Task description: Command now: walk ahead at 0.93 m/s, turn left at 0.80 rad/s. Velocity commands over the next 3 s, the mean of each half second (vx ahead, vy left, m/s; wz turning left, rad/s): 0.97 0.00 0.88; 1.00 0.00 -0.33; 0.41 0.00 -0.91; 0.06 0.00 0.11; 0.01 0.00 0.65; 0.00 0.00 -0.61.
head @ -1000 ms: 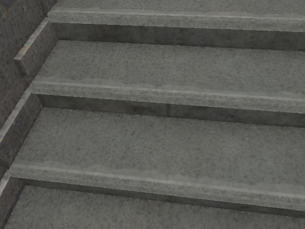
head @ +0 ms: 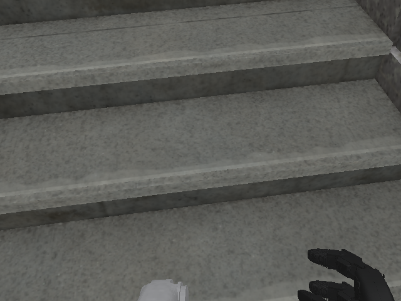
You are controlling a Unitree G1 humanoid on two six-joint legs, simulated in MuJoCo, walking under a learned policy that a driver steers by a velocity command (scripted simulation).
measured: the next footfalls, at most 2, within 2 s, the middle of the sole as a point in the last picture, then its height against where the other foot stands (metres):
left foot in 0.14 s outside the picture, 0.15 m higher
right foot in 0.50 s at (221, 245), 0.15 m higher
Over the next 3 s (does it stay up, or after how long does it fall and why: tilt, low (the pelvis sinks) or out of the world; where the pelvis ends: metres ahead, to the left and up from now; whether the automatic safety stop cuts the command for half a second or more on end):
stays up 1.35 0.38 0.75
